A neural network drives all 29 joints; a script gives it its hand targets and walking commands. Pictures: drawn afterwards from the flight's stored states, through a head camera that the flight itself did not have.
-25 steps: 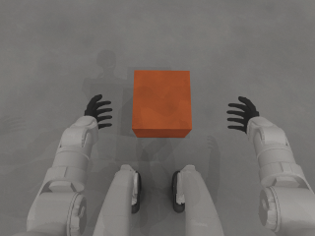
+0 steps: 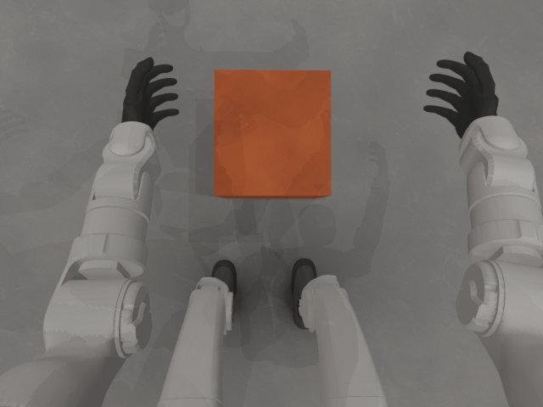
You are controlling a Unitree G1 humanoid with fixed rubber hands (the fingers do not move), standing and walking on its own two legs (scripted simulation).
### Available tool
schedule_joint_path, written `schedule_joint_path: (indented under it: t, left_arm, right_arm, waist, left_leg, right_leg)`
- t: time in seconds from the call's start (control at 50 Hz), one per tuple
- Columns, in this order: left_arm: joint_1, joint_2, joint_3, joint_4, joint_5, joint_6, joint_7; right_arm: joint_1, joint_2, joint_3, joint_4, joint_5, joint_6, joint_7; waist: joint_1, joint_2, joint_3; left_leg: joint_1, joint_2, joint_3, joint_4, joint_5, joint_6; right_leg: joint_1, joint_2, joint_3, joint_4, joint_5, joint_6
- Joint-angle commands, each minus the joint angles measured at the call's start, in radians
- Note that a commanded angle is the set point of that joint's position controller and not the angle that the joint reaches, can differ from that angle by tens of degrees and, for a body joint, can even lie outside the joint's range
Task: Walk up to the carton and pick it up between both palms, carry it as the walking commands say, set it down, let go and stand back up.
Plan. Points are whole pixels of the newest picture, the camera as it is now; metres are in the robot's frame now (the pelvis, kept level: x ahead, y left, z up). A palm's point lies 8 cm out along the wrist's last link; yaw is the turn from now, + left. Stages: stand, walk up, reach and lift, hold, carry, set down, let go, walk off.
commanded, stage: reach and lift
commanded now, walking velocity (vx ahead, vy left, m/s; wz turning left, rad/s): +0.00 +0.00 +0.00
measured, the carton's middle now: (272, 143) +0.52 -0.01 -0.55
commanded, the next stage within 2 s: none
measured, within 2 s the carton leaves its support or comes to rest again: neither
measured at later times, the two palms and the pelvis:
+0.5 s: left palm (145, 92) +0.52 +0.18 -0.15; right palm (448, 93) +0.51 -0.26 -0.14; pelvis -0.03 +0.02 -0.04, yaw -2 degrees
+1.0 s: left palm (179, 139) +0.49 +0.19 -0.36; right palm (389, 131) +0.50 -0.25 -0.34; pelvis -0.06 +0.00 -0.18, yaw -1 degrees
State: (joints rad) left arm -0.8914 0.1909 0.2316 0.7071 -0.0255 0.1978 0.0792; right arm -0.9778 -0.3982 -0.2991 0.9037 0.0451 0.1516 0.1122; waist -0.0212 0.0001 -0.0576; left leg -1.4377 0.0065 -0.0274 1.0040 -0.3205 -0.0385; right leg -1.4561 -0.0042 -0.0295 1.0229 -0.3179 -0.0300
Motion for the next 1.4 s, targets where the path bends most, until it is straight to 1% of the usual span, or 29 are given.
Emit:
schedule_joint_path:
  t: [0.0,0.06,0.08,0.2,0.26,0.3,0.38,0.42,0.48,0.52,0.58,0.6,0.64,0.68,0.74,0.78,0.8,0.82,0.86,0.88,0.9,0.92,0.96,1.04,1.1,1.24,1.26,1.34,1.38]
  left_arm:
    - [-0.412,0.159,0.050,-0.084,-0.019,0.004,0.002]
    - [-0.380,0.177,0.086,-0.051,0.016,0.018,-0.003]
    - [-0.510,0.186,0.079,-0.118,-0.033,0.009,-0.005]
    - [-0.657,0.194,0.071,-0.170,-0.025,0.036,0.021]
    - [-0.644,0.152,0.080,-0.140,-0.025,0.068,0.020]
    - [-0.635,0.147,0.071,-0.062,0.031,0.070,0.020]
    - [-0.603,0.123,0.096,-0.129,0.062,0.041,0.031]
    - [-0.566,0.123,0.133,0.055,0.078,0.042,0.021]
    - [-0.570,0.122,0.136,0.023,0.108,0.019,0.011]
    - [-0.628,0.185,0.145,0.053,0.080,0.017,0.014]
    - [-0.663,0.182,0.110,0.024,0.050,-0.017,0.015]
    - [-0.700,0.200,0.104,-0.061,0.010,-0.030,0.016]
    - [-0.541,0.170,0.089,0.166,0.025,-0.020,0.004]
    - [-0.674,0.273,0.114,-0.054,-0.020,-0.037,0.020]
    - [-0.671,0.363,0.066,-0.091,-0.089,-0.036,0.029]
    - [-0.692,0.364,0.043,0.007,-0.094,-0.021,0.051]
    - [-0.669,0.341,0.052,-0.037,-0.075,-0.014,0.054]
    - [-0.785,0.397,0.049,-0.196,-0.092,0.004,0.069]
    - [-0.824,0.384,0.037,-0.140,-0.129,0.035,0.072]
    - [-0.894,0.420,0.035,-0.336,-0.160,0.031,0.071]
    - [-0.933,0.437,0.004,-0.227,-0.172,0.051,0.071]
    - [-0.881,0.437,0.040,-0.048,-0.178,0.062,0.058]
    - [-0.971,0.369,0.019,-0.139,-0.161,0.030,0.046]
    - [-0.912,0.374,-0.016,0.032,-0.124,0.025,0.042]
    - [-0.847,0.323,0.015,0.323,-0.077,0.032,0.019]
    - [-1.015,0.263,-0.047,0.188,-0.155,-0.050,0.050]
    - [-1.022,0.305,-0.017,0.181,-0.139,-0.046,0.064]
    - [-1.011,0.338,-0.069,0.280,-0.116,-0.048,0.071]
    - [-0.968,0.164,-0.192,0.207,-0.181,-0.066,0.053]
  right_arm:
    - [-0.438,-0.209,-0.038,-0.026,-0.006,-0.002,-0.005]
    - [-0.507,-0.210,-0.027,-0.039,-0.002,0.014,0.001]
    - [-0.603,-0.258,-0.050,-0.102,-0.032,0.001,0.000]
    - [-0.647,-0.301,-0.089,-0.052,-0.023,0.005,0.016]
    - [-0.693,-0.372,-0.153,-0.049,-0.097,0.016,0.021]
    - [-0.672,-0.299,-0.147,0.027,-0.071,0.014,0.030]
    - [-0.572,-0.278,-0.149,0.012,-0.064,-0.012,0.054]
    - [-0.576,-0.279,-0.137,0.142,-0.078,-0.009,0.058]
    - [-0.576,-0.242,-0.127,0.111,-0.068,-0.022,0.057]
    - [-0.640,-0.223,-0.090,0.112,-0.096,-0.013,0.031]
    - [-0.650,-0.214,-0.099,0.084,-0.069,-0.029,0.014]
    - [-0.724,-0.203,-0.048,-0.024,-0.062,-0.033,0.004]
    - [-0.621,-0.187,-0.014,0.084,-0.065,-0.019,-0.013]
    - [-0.785,-0.249,0.000,-0.246,-0.039,-0.027,-0.056]
    - [-0.723,-0.263,0.039,-0.284,-0.014,0.002,-0.109]
    - [-0.727,-0.328,0.052,-0.188,0.044,0.025,-0.123]
    - [-0.773,-0.290,0.165,-0.249,0.053,0.043,-0.129]
    - [-0.851,-0.326,0.155,-0.337,0.106,0.074,-0.149]
    - [-0.827,-0.322,0.185,-0.222,0.143,0.107,-0.170]
    - [-0.902,-0.323,0.203,-0.429,0.181,0.099,-0.182]
    - [-0.926,-0.365,0.195,-0.306,0.168,0.121,-0.189]
    - [-0.887,-0.364,0.232,-0.114,0.151,0.134,-0.187]
    - [-1.037,-0.312,0.171,-0.229,0.135,0.100,-0.177]
    - [-0.928,-0.341,0.130,0.026,0.095,0.077,-0.159]
    - [-0.964,-0.265,0.215,0.185,0.122,0.064,-0.107]
    - [-1.027,-0.362,0.117,0.048,0.120,-0.044,-0.070]
    - [-1.029,-0.392,0.127,0.066,0.144,-0.032,-0.069]
    - [-0.903,-0.413,0.133,0.347,0.102,-0.027,-0.053]
    - [-0.863,-0.345,0.112,0.304,0.098,-0.057,-0.031]
  waist:
    - [0.009,-0.018,-0.962]
    - [0.055,-0.078,-0.973]
    - [-0.016,-0.174,-1.114]
    - [-0.006,0.019,-1.163]
    - [-0.051,0.006,-1.177]
    - [0.007,0.062,-0.980]
    - [-0.013,0.053,-1.082]
    - [0.022,0.090,-0.837]
    - [0.036,0.067,-0.822]
    - [0.029,-0.074,-0.844]
    - [0.012,-0.020,-0.910]
    - [0.012,-0.116,-1.049]
    - [-0.006,-0.085,-1.025]
    - [0.008,-0.211,-1.409]
    - [-0.027,-0.222,-1.604]
    - [0.030,-0.032,-1.421]
    - [0.078,-0.116,-1.508]
    - [0.095,-0.051,-1.681]
    - [0.067,-0.058,-1.563]
    - [0.088,-0.056,-1.793]
    - [0.019,-0.048,-1.774]
    - [0.084,-0.090,-1.486]
    - [0.052,-0.102,-1.391]
    - [0.011,-0.070,-1.227]
    - [0.104,-0.115,-0.809]
    - [-0.010,-0.035,-0.793]
    - [0.033,0.011,-0.861]
    - [-0.011,0.045,-0.667]
    - [-0.124,0.097,-0.728]
  left_leg:
    - [0.126,-0.081,0.070,0.008,0.250,0.001]
    - [0.170,-0.079,0.060,0.035,0.289,0.014]
    - [0.191,-0.073,0.064,0.036,0.253,0.017]
    - [0.511,-0.055,0.072,0.051,0.323,-0.018]
    - [0.534,-0.064,0.048,0.081,0.279,-0.027]
    - [0.520,-0.050,0.040,0.100,0.230,-0.011]
    - [0.566,-0.043,0.026,0.154,0.354,-0.031]
    - [0.406,-0.039,0.047,0.174,0.165,-0.026]
    - [0.329,-0.026,0.038,0.235,0.212,-0.015]
    - [0.148,-0.035,0.037,0.268,0.183,-0.009]
    - [0.069,-0.061,0.076,0.365,0.197,-0.004]
    - [0.035,-0.076,0.069,0.383,0.282,-0.007]
    - [-0.021,-0.087,0.079,0.458,0.217,-0.008]
    - [0.025,-0.096,0.086,0.491,0.365,0.005]
    - [-0.200,-0.118,0.122,0.559,0.281,-0.016]
    - [-0.067,-0.100,0.120,0.599,0.205,0.007]
    - [-0.041,-0.091,0.150,0.672,0.202,-0.020]
    - [0.021,-0.098,0.148,0.679,0.169,-0.010]
    - [0.029,-0.086,0.151,0.731,0.154,0.001]
    - [0.119,-0.098,0.168,0.741,0.222,-0.001]
    - [0.041,-0.078,0.155,0.782,0.140,0.002]
    - [-0.159,-0.076,0.169,0.768,0.009,0.008]
    - [-0.228,-0.072,0.160,0.794,0.062,0.020]
    - [-0.193,-0.050,0.134,0.835,-0.067,0.029]
    - [-0.316,-0.028,0.131,0.869,-0.172,0.026]
    - [-0.075,-0.037,0.051,0.904,-0.048,0.004]
    - [0.044,-0.042,0.044,0.911,0.000,-0.010]
    - [0.033,-0.025,0.031,0.950,-0.051,-0.023]
    - [0.070,-0.038,-0.015,0.975,0.037,-0.016]
  right_leg:
    - [0.811,0.012,0.107,0.067,0.634,0.038]
    - [0.713,0.016,0.117,0.042,0.590,0.044]
    - [0.808,0.019,0.084,0.056,0.594,0.058]
    - [0.532,0.047,0.019,0.026,0.403,0.027]
    - [0.428,0.057,-0.010,0.054,0.310,0.026]
    - [0.226,0.069,-0.005,0.045,0.189,0.022]
    - [0.223,0.075,-0.035,0.114,0.318,0.026]
    - [0.064,0.068,-0.013,0.124,0.090,0.020]
    - [-0.006,0.072,-0.017,0.194,0.158,0.033]
    - [0.121,0.055,0.005,0.247,0.209,0.048]
    - [0.166,0.060,0.022,0.345,0.273,0.049]
    - [0.292,0.058,0.007,0.399,0.411,0.057]
    - [0.300,0.057,0.018,0.475,0.401,0.057]
    - [0.549,0.050,0.039,0.511,0.644,0.073]
    - [0.942,0.030,0.104,0.633,0.841,0.055]
    - [0.512,0.034,0.106,0.620,0.444,0.055]
    - [0.561,0.032,0.098,0.616,0.426,0.056]
    - [0.674,0.038,0.118,0.619,0.410,0.051]
    - [0.551,0.036,0.091,0.656,0.367,0.042]
    - [0.753,0.048,0.107,0.687,0.486,0.032]
    - [0.773,0.037,0.127,0.710,0.455,0.032]
    - [0.660,0.034,0.144,0.719,0.326,0.038]
    - [0.656,0.030,0.135,0.744,0.409,0.030]
    - [0.447,0.024,0.082,0.797,0.181,0.045]
    - [0.133,-0.003,0.070,0.800,-0.086,0.045]
    - [-0.204,-0.001,-0.036,0.904,-0.070,0.038]
    - [-0.216,-0.004,-0.039,0.938,-0.058,0.038]
    - [-0.404,-0.027,-0.025,0.954,-0.177,0.018]
    - [-0.447,-0.020,-0.048,1.020,-0.058,0.029]
